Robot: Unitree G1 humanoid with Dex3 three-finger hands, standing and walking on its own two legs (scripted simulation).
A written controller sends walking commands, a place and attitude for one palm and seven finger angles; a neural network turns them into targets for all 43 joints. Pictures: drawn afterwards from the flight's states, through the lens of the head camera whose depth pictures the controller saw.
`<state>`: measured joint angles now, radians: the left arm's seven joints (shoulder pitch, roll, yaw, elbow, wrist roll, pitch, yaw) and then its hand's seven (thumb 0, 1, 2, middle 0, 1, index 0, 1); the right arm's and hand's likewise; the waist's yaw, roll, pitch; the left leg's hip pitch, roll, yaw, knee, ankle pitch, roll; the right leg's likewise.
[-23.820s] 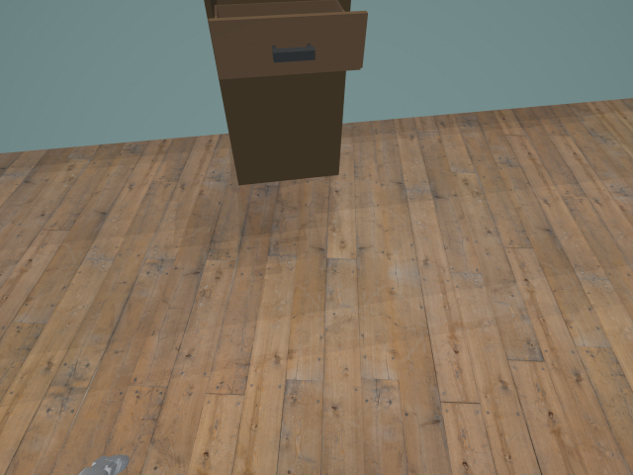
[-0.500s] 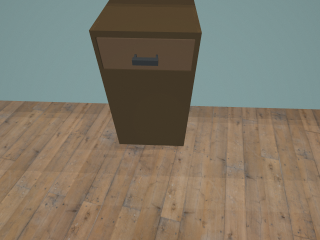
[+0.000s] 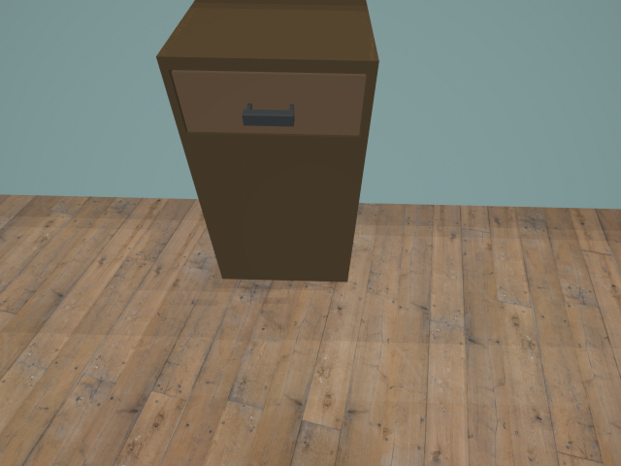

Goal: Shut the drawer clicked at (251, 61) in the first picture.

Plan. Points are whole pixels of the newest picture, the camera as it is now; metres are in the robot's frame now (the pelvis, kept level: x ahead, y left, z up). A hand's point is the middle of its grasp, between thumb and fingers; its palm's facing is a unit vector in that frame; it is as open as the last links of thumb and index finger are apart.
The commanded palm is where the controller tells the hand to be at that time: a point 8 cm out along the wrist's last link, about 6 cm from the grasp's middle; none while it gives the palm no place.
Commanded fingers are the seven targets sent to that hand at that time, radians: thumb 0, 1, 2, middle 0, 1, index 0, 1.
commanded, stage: look to check the result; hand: left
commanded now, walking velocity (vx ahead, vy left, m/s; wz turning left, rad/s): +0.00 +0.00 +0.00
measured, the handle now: (269, 112) +0.87 +0.14 -0.01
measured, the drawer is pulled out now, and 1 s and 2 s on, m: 0.00 0.00 0.00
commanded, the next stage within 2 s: stand and wait in 0.40 s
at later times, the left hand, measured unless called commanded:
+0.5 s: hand out of the picture +0.01 +0.16 -0.18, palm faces +0.03 -0.98 -0.18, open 7.3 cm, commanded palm none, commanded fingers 0.00 0.90 0.90 -0.20 -0.30 -0.20 -0.30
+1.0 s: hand out of the picture +0.04 +0.18 -0.17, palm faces +0.01 -0.97 -0.23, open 7.3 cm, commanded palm none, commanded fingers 0.00 0.90 0.90 -0.20 -0.30 -0.20 -0.30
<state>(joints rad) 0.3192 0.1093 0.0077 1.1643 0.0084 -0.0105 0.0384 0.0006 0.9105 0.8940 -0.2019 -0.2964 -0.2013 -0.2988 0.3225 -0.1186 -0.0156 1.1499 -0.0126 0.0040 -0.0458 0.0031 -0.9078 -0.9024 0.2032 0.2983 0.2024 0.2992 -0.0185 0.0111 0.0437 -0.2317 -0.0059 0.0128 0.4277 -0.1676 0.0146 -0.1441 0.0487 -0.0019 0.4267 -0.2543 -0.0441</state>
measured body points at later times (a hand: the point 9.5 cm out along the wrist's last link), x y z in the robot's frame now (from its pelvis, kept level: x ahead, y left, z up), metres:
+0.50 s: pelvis +0.01 +0.00 +0.00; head +0.02 -0.01 +0.45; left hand +0.01 +0.21 -0.16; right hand +0.01 -0.22 -0.16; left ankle +0.04 +0.11 -0.74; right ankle -0.01 -0.09 -0.74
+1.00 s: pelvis +0.02 -0.01 +0.00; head +0.03 -0.01 +0.45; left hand +0.04 +0.24 -0.15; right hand +0.04 -0.25 -0.15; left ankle +0.04 +0.11 -0.74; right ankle -0.01 -0.09 -0.74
